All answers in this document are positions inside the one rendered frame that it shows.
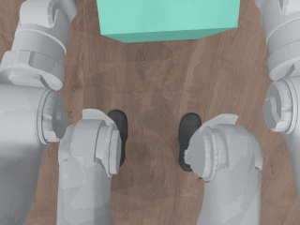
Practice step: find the robot right foot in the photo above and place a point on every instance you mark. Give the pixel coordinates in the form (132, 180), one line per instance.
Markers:
(189, 123)

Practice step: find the robot right upper arm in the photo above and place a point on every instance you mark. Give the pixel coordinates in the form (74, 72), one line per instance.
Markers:
(281, 113)

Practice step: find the right robot forearm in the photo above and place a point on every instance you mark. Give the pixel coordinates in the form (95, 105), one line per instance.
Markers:
(280, 21)

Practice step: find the carton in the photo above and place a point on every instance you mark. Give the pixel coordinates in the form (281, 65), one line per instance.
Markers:
(162, 20)

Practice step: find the robot left upper arm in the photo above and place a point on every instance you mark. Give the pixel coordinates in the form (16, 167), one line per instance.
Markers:
(31, 118)

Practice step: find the left robot forearm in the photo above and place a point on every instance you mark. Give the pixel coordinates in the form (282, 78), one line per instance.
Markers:
(40, 44)

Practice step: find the left robot thigh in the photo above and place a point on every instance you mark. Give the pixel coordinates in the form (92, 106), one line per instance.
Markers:
(84, 186)

